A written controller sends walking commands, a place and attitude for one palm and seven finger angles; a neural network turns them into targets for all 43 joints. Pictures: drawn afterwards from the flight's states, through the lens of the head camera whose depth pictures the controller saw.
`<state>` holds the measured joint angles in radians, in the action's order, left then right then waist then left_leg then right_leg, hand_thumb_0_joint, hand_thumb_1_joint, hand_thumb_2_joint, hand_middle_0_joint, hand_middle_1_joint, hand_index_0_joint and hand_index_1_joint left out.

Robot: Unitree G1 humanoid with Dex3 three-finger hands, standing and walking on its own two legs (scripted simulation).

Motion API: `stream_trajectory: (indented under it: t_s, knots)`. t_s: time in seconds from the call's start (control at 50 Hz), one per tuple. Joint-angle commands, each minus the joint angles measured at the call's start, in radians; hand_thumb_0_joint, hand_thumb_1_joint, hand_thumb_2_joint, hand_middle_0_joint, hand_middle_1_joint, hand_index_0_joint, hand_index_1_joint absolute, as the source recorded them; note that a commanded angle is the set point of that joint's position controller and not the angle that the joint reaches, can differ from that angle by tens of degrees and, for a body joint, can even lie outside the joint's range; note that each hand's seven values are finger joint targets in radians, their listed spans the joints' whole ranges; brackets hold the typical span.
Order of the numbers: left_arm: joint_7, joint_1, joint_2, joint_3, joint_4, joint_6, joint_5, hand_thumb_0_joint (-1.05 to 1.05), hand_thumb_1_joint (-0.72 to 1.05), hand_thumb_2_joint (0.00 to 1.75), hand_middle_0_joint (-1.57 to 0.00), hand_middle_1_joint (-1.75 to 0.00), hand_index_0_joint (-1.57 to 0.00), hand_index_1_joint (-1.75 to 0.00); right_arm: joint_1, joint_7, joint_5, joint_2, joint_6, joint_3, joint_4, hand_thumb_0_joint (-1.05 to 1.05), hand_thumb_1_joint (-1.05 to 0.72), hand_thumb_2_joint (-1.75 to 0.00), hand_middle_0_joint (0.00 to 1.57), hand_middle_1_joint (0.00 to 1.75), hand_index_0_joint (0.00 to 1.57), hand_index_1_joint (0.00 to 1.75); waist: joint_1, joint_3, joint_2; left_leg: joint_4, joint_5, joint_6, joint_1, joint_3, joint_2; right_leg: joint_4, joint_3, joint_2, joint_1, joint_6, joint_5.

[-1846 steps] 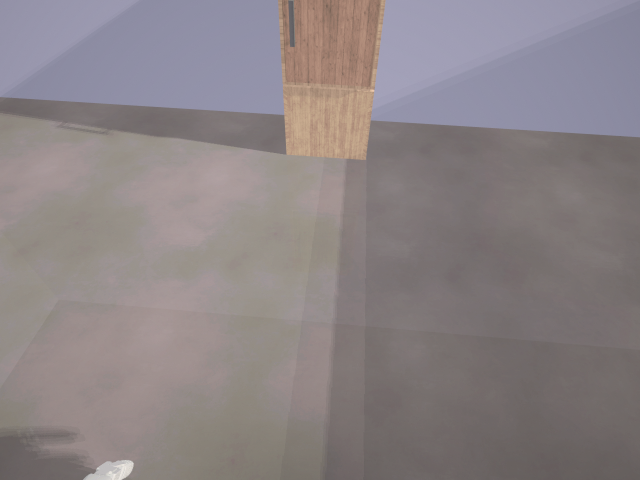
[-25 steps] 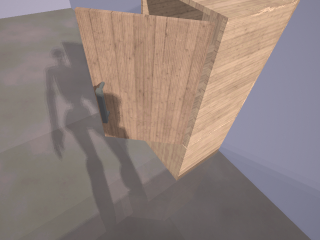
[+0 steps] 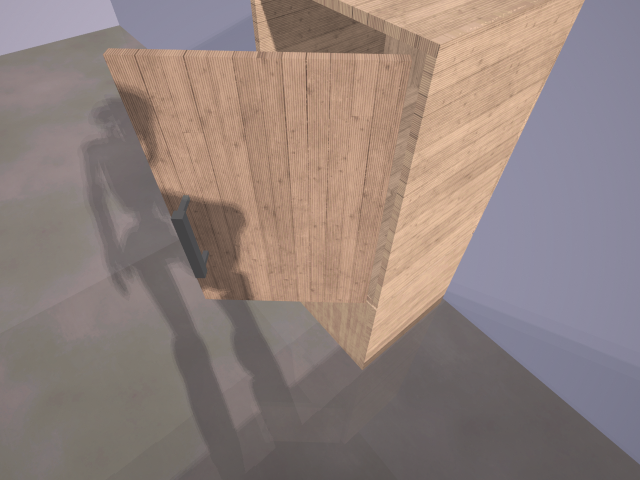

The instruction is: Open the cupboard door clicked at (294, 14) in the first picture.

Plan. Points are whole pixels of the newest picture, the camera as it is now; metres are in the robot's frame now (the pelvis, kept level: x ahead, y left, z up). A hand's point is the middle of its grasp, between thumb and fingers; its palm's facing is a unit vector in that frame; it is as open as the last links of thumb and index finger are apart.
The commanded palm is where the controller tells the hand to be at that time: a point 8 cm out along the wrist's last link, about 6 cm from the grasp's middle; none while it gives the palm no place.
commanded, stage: come to a stop and stand still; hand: left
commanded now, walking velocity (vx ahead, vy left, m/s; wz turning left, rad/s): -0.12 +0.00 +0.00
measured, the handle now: (193, 238) +0.52 +0.27 -0.08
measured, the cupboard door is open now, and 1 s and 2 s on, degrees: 49 49 49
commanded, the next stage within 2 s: look again from close up in 0.60 s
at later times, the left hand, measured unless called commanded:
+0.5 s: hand out of the picture +0.00 +0.18 -0.16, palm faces +0.00 -0.97 -0.24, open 7.3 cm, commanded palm none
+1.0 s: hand out of the picture +0.00 +0.16 -0.17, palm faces -0.01 -0.98 -0.22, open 7.3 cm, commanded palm none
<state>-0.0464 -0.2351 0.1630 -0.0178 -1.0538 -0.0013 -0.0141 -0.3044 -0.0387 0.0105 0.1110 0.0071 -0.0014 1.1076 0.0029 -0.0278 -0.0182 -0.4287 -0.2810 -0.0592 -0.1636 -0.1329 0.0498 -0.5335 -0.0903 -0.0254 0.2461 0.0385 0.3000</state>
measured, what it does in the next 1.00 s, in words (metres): stands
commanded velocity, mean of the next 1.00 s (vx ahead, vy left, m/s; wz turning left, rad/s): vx -0.01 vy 0.00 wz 0.00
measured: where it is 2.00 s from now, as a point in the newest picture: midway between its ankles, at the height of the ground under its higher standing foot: outside the picture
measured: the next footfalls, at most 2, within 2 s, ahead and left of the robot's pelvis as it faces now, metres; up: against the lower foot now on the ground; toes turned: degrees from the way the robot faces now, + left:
left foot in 1.92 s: +0.01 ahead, +0.16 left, +0.00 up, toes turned +2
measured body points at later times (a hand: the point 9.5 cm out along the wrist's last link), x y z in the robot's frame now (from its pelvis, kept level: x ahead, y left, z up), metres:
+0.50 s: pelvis -0.03 +0.00 +0.00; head -0.03 -0.03 +0.45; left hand +0.00 +0.23 -0.14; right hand +0.00 -0.23 -0.16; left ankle -0.03 +0.08 -0.74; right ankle -0.01 -0.09 -0.74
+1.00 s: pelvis -0.01 -0.02 +0.01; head +0.01 -0.03 +0.45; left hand +0.01 +0.21 -0.15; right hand -0.02 -0.24 -0.16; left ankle -0.03 +0.08 -0.74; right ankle -0.01 -0.09 -0.74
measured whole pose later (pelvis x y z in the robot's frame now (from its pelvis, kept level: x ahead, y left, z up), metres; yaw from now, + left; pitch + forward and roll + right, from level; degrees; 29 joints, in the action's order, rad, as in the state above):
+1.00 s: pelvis -0.01 -0.02 +0.01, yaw +0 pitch -1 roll +1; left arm -0.03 -0.25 0.16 0.02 -1.11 0.02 -0.01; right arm -0.28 -0.02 0.01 0.17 0.02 0.03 1.14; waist 0.00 -0.04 0.01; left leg -0.39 -0.24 -0.03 -0.13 -0.13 0.01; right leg -0.43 -0.10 0.02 0.19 0.07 0.24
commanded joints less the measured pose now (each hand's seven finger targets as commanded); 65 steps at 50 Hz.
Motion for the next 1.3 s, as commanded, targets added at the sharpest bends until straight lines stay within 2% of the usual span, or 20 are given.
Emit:
stream_trajectory:
  t_s: [0.0, 0.06, 0.16, 0.18, 0.2, 0.22, 0.24, 0.26, 0.3, 0.34, 0.42, 0.46, 0.5, 0.62, 0.74, 0.84, 0.86, 0.94, 1.06, 1.28]
  knots:
    - [-0.007, -0.076, 0.084, -0.017, 0.034, 0.005, 0.003, 0.0, 0.9, 0.9, -0.2, -0.3, -0.2, -0.3, -0.064, -0.012, 0.003, 0.114, 0.011, -0.025, -0.03, 0.0, -0.9, -0.9, 0.2, 0.3, 0.2, 0.3, -0.013, 0.056, 0.069, 0.027, 0.636, 0.002, 0.069, 0.153, -0.212, 0.019, 0.118, -0.112, -0.041, 0.008, -0.391]
    - [-0.006, -0.063, 0.082, -0.017, 0.04, 0.001, 0.0, 0.0, 0.9, 0.9, -0.2, -0.3, -0.2, -0.3, -0.043, -0.012, 0.003, 0.114, 0.007, -0.031, -0.038, 0.0, -0.9, -0.9, 0.2, 0.3, 0.2, 0.3, -0.014, 0.068, 0.047, 0.025, 0.577, -0.004, 0.063, 0.154, -0.215, 0.031, 0.119, -0.107, -0.052, 0.007, -0.372]
    - [-0.001, -0.054, 0.074, -0.009, 0.037, 0.004, -0.002, 0.0, 0.9, 0.9, -0.2, -0.3, -0.2, -0.3, -0.014, -0.004, 0.003, 0.099, 0.005, -0.026, -0.042, 0.0, -0.9, -0.9, 0.2, 0.3, 0.2, 0.3, -0.011, 0.049, -0.002, 0.062, 0.295, 0.011, 0.018, 0.147, -0.191, 0.097, 0.145, -0.119, -0.055, 0.016, -0.314]
    - [-0.035, -0.135, 0.112, -0.005, 0.016, 0.012, -0.002, 0.0, 0.9, 0.9, -0.2, -0.3, -0.2, -0.3, 0.061, 0.006, -0.016, 0.188, 0.011, -0.036, -0.124, 0.0, -0.9, -0.9, 0.2, 0.3, 0.2, 0.3, -0.022, 0.062, 0.078, -0.114, 0.422, 0.035, 0.009, 0.113, -0.223, 0.061, 0.164, -0.155, -0.03, -0.004, -0.537]
    - [-0.027, -0.075, 0.146, -0.007, 0.07, 0.022, 0.003, 0.0, 0.9, 0.9, -0.2, -0.3, -0.2, -0.3, 0.009, 0.016, -0.002, 0.137, 0.002, -0.029, -0.141, 0.0, -0.9, -0.9, 0.2, 0.3, 0.2, 0.3, 0.011, 0.105, 0.078, -0.086, 0.089, 0.041, -0.065, 0.119, -0.152, 0.08, 0.209, -0.18, -0.069, 0.045, -0.313]
    - [-0.017, -0.038, 0.136, -0.004, 0.073, 0.024, 0.004, 0.0, 0.9, 0.9, -0.2, -0.3, -0.2, -0.3, 0.017, 0.017, 0.0, 0.115, 0.001, -0.024, -0.131, 0.0, -0.9, -0.9, 0.2, 0.3, 0.2, 0.3, 0.015, 0.048, 0.089, -0.032, 0.001, 0.039, -0.069, 0.124, -0.139, 0.102, 0.23, -0.183, -0.004, 0.067, -0.174]
    - [-0.011, -0.033, 0.131, 0.0, 0.083, 0.025, 0.001, 0.0, 0.9, 0.9, -0.2, -0.3, -0.2, -0.3, -0.014, 0.021, 0.004, 0.117, 0.001, -0.021, -0.133, 0.0, -0.9, -0.9, 0.2, 0.3, 0.2, 0.3, 0.026, 0.042, 0.08, -0.01, 0.005, 0.032, -0.058, 0.14, -0.147, 0.114, 0.21, -0.154, 0.025, 0.068, -0.064]
    - [-0.006, -0.027, 0.123, 0.004, 0.087, 0.027, 0.0, 0.0, 0.9, 0.9, -0.2, -0.3, -0.2, -0.3, -0.025, 0.023, 0.009, 0.116, 0.005, -0.015, -0.138, 0.0, -0.9, -0.9, 0.2, 0.3, 0.2, 0.3, 0.024, 0.025, 0.107, 0.006, 0.043, 0.019, -0.059, 0.149, -0.155, 0.111, 0.182, -0.126, 0.033, 0.062, -0.069]
    - [0.001, -0.034, 0.107, 0.01, 0.083, 0.025, 0.0, 0.0, 0.9, 0.9, -0.2, -0.3, -0.2, -0.3, -0.009, 0.023, 0.009, 0.134, 0.005, -0.013, -0.148, 0.0, -0.9, -0.9, 0.2, 0.3, 0.2, 0.3, 0.012, -0.031, 0.047, 0.057, -0.009, 0.004, -0.109, 0.18, -0.169, 0.123, 0.165, -0.092, 0.03, 0.043, 0.004]
    - [0.005, -0.039, 0.101, 0.016, 0.077, 0.026, 0.001, 0.0, 0.9, 0.9, -0.2, -0.3, -0.2, -0.3, -0.009, 0.024, 0.008, 0.152, 0.006, -0.011, -0.154, 0.0, -0.9, -0.9, 0.2, 0.3, 0.2, 0.3, 0.013, -0.072, -0.021, 0.075, -0.052, 0.002, -0.123, 0.177, -0.158, 0.155, 0.181, -0.09, 0.045, 0.04, 0.054]
    - [0.01, -0.041, 0.109, 0.016, 0.071, 0.032, 0.004, 0.0, 0.9, 0.9, -0.2, -0.3, -0.2, -0.3, -0.025, 0.024, 0.01, 0.162, 0.014, -0.006, -0.135, 0.0, -0.9, -0.9, 0.2, 0.3, 0.2, 0.3, 0.014, -0.072, -0.036, 0.094, -0.028, 0.004, -0.089, 0.167, -0.148, 0.183, 0.19, -0.094, 0.045, 0.038, 0.06]
    - [0.011, -0.039, 0.118, 0.014, 0.069, 0.033, 0.003, 0.0, 0.9, 0.9, -0.2, -0.3, -0.2, -0.3, -0.021, 0.024, 0.011, 0.167, 0.016, -0.004, -0.124, 0.0, -0.9, -0.9, 0.2, 0.3, 0.2, 0.3, 0.012, -0.085, -0.017, 0.109, -0.025, 0.003, -0.082, 0.168, -0.149, 0.19, 0.186, -0.094, 0.053, 0.039, 0.06]
    - [0.013, -0.044, 0.125, 0.013, 0.063, 0.035, 0.005, 0.0, 0.9, 0.9, -0.2, -0.3, -0.2, -0.3, -0.022, 0.024, 0.01, 0.176, 0.02, 0.0, -0.114, 0.0, -0.9, -0.9, 0.2, 0.3, 0.2, 0.3, 0.01, -0.067, 0.011, 0.122, -0.027, 0.005, -0.083, 0.17, -0.153, 0.185, 0.185, -0.092, 0.029, 0.036, 0.044]
    - [0.015, -0.051, 0.124, 0.016, 0.035, 0.04, 0.008, 0.0, 0.9, 0.9, -0.2, -0.3, -0.2, -0.3, -0.027, 0.022, 0.008, 0.172, 0.026, 0.006, -0.074, 0.0, -0.9, -0.9, 0.2, 0.3, 0.2, 0.3, 0.004, -0.029, -0.005, 0.12, 0.01, 0.009, -0.059, 0.161, -0.152, 0.2, 0.187, -0.102, -0.015, 0.035, 0.002]
    - [0.014, -0.055, 0.122, 0.019, 0.004, 0.045, 0.01, 0.0, 0.9, 0.9, -0.2, -0.3, -0.2, -0.3, -0.035, 0.019, 0.007, 0.163, 0.03, 0.01, -0.034, 0.0, -0.9, -0.9, 0.2, 0.3, 0.2, 0.3, 0.002, -0.008, 0.0, 0.114, 0.065, 0.016, -0.039, 0.147, -0.157, 0.2, 0.18, -0.108, -0.054, 0.035, -0.081]
    - [0.012, -0.06, 0.116, 0.02, -0.016, 0.045, 0.01, 0.0, 0.9, 0.9, -0.2, -0.3, -0.2, -0.3, -0.034, 0.014, 0.005, 0.155, 0.032, 0.012, -0.008, 0.0, -0.9, -0.9, 0.2, 0.3, 0.2, 0.3, -0.001, -0.013, 0.022, 0.118, 0.104, 0.019, -0.026, 0.145, -0.166, 0.188, 0.17, -0.106, -0.07, 0.034, -0.16]
    - [0.011, -0.058, 0.115, 0.02, -0.017, 0.043, 0.008, 0.0, 0.9, 0.9, -0.2, -0.3, -0.2, -0.3, -0.031, 0.013, 0.005, 0.148, 0.031, 0.012, -0.005, 0.0, -0.9, -0.9, 0.2, 0.3, 0.2, 0.3, -0.004, -0.034, 0.023, 0.119, 0.112, 0.018, -0.03, 0.144, -0.168, 0.189, 0.165, -0.104, -0.064, 0.033, -0.175]
    - [0.011, -0.062, 0.113, 0.021, -0.028, 0.044, 0.009, 0.0, 0.9, 0.9, -0.2, -0.3, -0.2, -0.3, -0.03, 0.01, 0.004, 0.151, 0.032, 0.012, 0.004, 0.0, -0.9, -0.9, 0.2, 0.3, 0.2, 0.3, -0.002, -0.019, 0.027, 0.118, 0.134, 0.02, -0.017, 0.143, -0.171, 0.182, 0.166, -0.105, -0.08, 0.033, -0.217]
    - [0.008, -0.064, 0.117, 0.018, -0.029, 0.045, 0.006, 0.0, 0.9, 0.9, -0.2, -0.3, -0.2, -0.3, -0.02, 0.006, 0.003, 0.147, 0.032, 0.009, 0.009, 0.0, -0.9, -0.9, 0.2, 0.3, 0.2, 0.3, -0.003, -0.012, 0.001, 0.11, 0.162, 0.021, 0.001, 0.134, -0.174, 0.18, 0.162, -0.107, -0.097, 0.028, -0.293]
    - [0.006, -0.061, 0.131, 0.011, -0.026, 0.046, 0.005, 0.0, 0.9, 0.9, -0.2, -0.3, -0.2, -0.3, 0.001, 0.002, 0.004, 0.16, 0.03, 0.004, 0.009, 0.0, -0.9, -0.9, 0.2, 0.3, 0.2, 0.3, -0.005, -0.011, 0.007, 0.1, 0.199, 0.027, 0.021, 0.129, -0.173, 0.181, 0.161, -0.112, -0.113, 0.022, -0.381]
